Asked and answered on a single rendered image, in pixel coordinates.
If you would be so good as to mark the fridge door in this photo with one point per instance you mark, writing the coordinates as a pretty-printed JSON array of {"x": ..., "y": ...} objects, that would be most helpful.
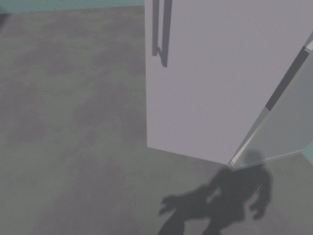
[{"x": 217, "y": 65}]

